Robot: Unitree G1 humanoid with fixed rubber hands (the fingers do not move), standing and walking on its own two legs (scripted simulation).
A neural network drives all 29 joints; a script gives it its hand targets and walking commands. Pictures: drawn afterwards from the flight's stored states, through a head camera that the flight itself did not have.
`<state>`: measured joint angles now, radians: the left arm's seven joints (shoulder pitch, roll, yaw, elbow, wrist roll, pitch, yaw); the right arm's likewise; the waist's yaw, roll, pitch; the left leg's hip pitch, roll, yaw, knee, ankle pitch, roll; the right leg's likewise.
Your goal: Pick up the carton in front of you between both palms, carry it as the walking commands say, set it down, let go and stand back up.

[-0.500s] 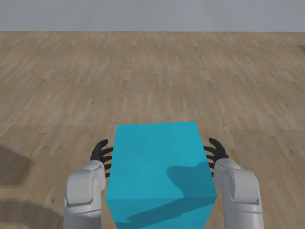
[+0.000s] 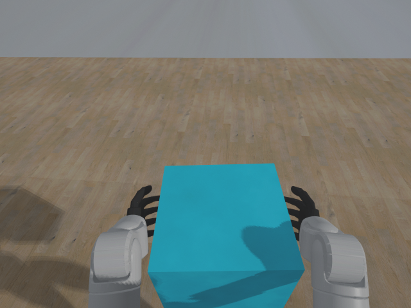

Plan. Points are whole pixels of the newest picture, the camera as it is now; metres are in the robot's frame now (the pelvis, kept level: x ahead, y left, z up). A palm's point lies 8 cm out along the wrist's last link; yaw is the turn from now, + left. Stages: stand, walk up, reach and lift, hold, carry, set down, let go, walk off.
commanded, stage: carry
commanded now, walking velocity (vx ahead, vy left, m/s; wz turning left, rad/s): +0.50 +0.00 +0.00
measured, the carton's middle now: (221, 245) +0.27 +0.00 +0.02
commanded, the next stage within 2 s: none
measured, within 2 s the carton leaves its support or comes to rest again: neither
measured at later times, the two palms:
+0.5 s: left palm (152, 129) +0.58 +0.17 +0.08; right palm (262, 127) +0.57 -0.13 +0.08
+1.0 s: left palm (173, 80) +0.84 +0.14 +0.10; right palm (260, 81) +0.83 -0.16 +0.09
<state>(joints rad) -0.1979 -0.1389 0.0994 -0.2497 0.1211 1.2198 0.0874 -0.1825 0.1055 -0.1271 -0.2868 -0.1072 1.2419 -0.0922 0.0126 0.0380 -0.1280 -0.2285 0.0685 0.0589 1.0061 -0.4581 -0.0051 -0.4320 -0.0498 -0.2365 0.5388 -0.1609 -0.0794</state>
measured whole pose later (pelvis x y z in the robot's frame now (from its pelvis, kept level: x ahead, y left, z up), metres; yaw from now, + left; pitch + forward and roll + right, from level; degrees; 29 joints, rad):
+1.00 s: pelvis +0.57 +0.00 +0.01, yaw +0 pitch +3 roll +0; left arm -0.18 -0.14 0.11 -0.32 0.11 1.21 0.08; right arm -0.17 0.13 -0.12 -0.35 -0.13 1.23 -0.09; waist 0.01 0.04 -0.04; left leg -0.20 0.06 0.09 0.51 -0.44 -0.03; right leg -0.35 -0.03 -0.23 0.41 -0.12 -0.07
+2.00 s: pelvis +0.59 +0.01 +0.01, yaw +0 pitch +1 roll +0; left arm -0.13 -0.13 0.10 -0.14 0.16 1.06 0.05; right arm -0.13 0.13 -0.10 -0.15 -0.17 1.07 -0.06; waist 0.00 0.01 -0.12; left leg -0.16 0.06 0.16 0.51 -0.37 0.00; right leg -0.33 -0.07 -0.19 0.52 -0.21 -0.02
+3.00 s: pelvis +0.56 +0.03 +0.01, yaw +0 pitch +1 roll +0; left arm -0.22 -0.14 0.18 0.17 0.24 0.74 0.02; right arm -0.21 0.14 -0.18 0.16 -0.24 0.74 -0.02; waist 0.00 0.00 -0.09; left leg -0.22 0.04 0.17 0.54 -0.35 0.02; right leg -0.38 -0.09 -0.17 0.51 -0.15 -0.01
